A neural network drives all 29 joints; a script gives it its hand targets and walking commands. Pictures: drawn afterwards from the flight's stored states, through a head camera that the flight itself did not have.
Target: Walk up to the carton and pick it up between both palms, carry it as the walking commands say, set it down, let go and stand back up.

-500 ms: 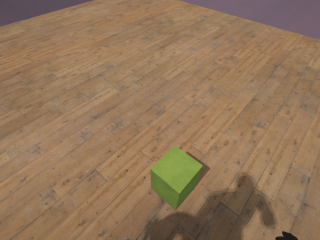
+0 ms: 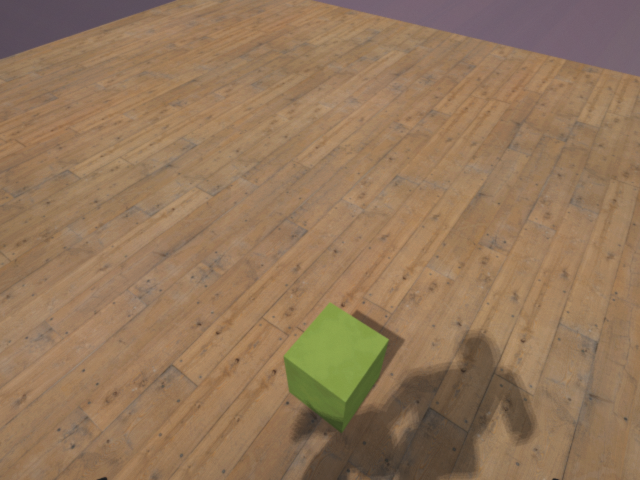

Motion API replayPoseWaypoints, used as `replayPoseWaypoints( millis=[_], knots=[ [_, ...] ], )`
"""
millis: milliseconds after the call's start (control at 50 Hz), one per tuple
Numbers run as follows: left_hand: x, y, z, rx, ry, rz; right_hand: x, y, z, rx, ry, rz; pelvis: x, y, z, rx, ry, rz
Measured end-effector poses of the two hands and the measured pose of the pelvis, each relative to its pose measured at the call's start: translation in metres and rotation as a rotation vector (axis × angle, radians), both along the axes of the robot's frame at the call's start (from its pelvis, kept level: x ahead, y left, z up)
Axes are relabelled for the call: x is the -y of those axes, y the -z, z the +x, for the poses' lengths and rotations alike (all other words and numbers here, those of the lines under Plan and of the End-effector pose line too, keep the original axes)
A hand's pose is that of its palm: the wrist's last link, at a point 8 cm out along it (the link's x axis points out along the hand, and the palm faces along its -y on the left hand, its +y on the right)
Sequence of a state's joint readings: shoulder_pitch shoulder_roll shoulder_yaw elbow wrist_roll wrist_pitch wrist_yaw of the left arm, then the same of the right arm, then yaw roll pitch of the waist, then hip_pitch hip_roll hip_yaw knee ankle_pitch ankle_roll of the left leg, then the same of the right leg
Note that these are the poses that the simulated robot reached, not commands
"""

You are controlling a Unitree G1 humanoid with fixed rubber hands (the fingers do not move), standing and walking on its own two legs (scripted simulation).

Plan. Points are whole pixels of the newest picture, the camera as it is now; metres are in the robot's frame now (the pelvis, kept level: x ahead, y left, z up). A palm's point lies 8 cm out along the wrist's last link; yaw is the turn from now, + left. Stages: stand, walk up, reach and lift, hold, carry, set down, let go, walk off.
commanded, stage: walk up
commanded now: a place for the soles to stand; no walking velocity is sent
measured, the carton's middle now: (335, 367) +0.55 -0.05 -0.63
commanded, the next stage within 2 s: none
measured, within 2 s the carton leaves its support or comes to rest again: neither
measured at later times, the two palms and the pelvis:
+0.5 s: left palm out of the picture +0.08 +0.35 -0.07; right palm out of the picture +0.11 -0.32 -0.08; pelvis +0.01 +0.03 +0.02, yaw -5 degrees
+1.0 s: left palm out of the picture +0.30 +0.48 -0.06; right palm out of the picture +0.06 -0.15 -0.13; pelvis +0.11 +0.17 -0.02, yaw -18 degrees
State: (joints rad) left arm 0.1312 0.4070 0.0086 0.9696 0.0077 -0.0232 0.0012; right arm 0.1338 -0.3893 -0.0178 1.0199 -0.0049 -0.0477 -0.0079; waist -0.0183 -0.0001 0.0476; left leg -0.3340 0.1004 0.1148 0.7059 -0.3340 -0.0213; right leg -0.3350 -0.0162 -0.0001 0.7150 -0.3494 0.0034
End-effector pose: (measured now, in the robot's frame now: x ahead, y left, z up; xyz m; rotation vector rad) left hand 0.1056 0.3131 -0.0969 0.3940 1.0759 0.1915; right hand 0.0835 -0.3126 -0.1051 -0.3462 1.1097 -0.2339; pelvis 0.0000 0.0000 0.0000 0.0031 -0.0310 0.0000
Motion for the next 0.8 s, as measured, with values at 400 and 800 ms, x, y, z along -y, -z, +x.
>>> replayPoseWaypoints(
  millis=[400,800],
  knots=[
    [0.011,-0.015,-0.002,-0.036,0.005,-0.007,0.01,-0.014,-0.003,-0.046,0.039,0.031,-0.001,-0.018,0.006,-0.01,0.037,-0.002],
    [-0.176,-0.026,0.076,-0.079,0.178,0.275,-0.11,-0.002,0.031,0.126,0.169,0.034,-0.137,0.013,0.063,0.012,0.257,-0.005]
  ],
)
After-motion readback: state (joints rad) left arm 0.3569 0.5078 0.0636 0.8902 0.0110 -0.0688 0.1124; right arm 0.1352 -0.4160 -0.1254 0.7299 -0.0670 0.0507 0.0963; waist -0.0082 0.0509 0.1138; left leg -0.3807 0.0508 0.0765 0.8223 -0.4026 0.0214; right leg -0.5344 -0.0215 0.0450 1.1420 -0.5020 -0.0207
